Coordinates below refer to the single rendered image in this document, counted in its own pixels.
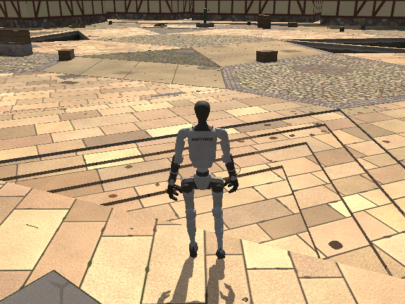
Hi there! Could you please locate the robot right hand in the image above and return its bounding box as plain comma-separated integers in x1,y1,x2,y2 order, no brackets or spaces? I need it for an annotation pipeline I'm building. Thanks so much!
224,179,239,193

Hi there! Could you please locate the left robot forearm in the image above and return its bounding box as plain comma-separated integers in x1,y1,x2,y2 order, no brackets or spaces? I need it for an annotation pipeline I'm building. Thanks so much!
168,155,180,186

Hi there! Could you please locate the right robot forearm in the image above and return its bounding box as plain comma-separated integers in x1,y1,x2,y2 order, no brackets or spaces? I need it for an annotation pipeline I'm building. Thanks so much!
225,154,237,181

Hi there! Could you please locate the robot left upper arm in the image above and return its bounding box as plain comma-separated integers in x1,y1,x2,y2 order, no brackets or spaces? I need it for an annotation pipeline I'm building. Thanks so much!
174,128,189,164

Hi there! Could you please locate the robot left hand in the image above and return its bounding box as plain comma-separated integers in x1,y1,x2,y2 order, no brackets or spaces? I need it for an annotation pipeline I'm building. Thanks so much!
167,184,182,201

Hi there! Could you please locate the robot left foot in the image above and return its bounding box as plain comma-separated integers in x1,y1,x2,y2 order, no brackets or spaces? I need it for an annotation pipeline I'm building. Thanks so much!
189,243,198,258

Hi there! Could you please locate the robot left shin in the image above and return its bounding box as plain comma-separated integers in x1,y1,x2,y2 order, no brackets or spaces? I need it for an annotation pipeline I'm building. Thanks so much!
185,209,196,249

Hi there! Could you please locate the robot right upper arm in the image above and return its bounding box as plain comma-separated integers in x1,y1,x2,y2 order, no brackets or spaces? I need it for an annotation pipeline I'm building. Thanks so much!
216,128,232,163

